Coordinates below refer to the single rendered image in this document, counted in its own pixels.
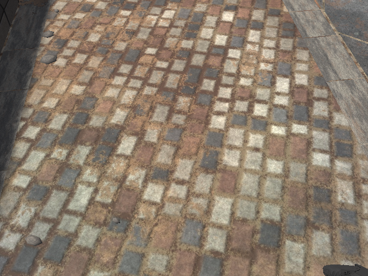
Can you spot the right robot hand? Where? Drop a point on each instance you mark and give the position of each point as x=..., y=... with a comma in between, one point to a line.
x=345, y=270

